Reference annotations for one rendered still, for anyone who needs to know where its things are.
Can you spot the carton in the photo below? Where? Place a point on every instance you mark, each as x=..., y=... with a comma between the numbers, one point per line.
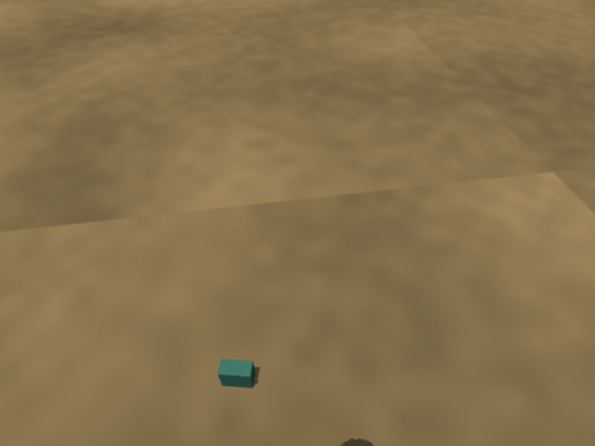
x=236, y=373

